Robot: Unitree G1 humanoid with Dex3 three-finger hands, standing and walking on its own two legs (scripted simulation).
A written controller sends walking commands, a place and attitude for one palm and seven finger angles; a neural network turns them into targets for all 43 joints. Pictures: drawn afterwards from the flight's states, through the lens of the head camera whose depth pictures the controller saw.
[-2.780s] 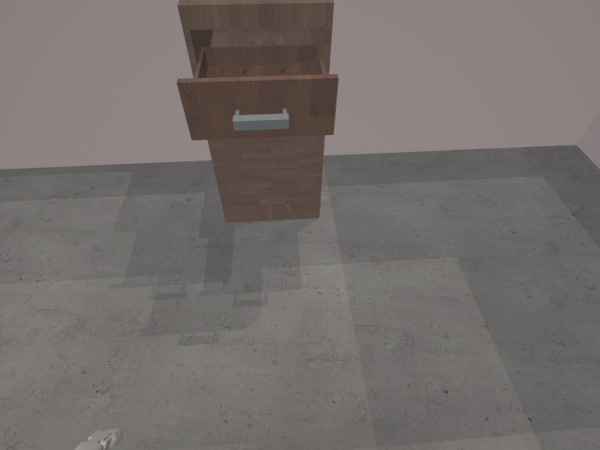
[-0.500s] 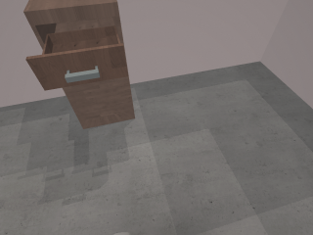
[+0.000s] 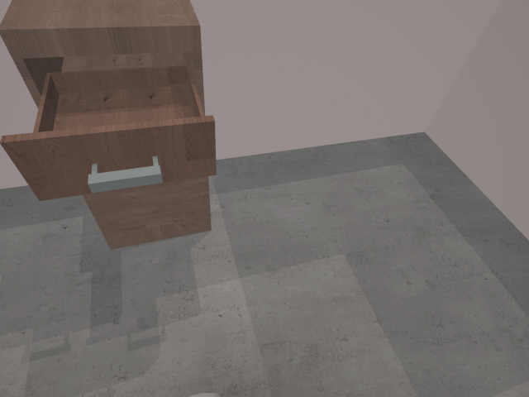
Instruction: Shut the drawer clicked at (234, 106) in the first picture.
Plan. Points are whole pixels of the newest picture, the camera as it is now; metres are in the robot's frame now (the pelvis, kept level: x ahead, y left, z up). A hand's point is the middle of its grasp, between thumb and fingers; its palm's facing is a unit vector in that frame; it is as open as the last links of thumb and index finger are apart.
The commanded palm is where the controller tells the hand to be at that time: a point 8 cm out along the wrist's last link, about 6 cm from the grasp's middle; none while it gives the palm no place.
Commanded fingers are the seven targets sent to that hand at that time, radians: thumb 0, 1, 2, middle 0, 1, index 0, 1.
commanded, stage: turn to face it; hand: left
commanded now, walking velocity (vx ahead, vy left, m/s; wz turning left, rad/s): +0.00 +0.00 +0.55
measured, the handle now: (126, 171) +0.51 +0.32 -0.01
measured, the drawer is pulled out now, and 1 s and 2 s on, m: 0.30 0.30 0.30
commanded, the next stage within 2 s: take the last steps up to it in 0.64 s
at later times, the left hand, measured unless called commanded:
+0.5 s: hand out of the picture +0.09 +0.21 -0.15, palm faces +0.23 -0.95 -0.23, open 7.4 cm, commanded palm none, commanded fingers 0.00 0.90 0.90 -0.20 -0.30 -0.20 -0.30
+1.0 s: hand out of the picture -0.07 +0.11 -0.15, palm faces +0.46 -0.86 -0.20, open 7.4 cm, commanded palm none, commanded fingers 0.00 0.90 0.90 -0.20 -0.30 -0.20 -0.30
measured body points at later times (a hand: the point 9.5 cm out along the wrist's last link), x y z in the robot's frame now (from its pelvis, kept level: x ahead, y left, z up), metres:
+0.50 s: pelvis +0.03 +0.00 +0.01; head +0.05 +0.01 +0.46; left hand +0.08 +0.26 -0.13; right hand +0.08 -0.23 -0.14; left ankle +0.07 +0.06 -0.73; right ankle +0.05 -0.14 -0.69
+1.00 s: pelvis +0.03 -0.03 +0.02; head +0.04 -0.04 +0.47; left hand -0.09 +0.15 -0.13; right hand +0.18 -0.25 -0.14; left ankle -0.05 +0.10 -0.67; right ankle +0.04 -0.14 -0.73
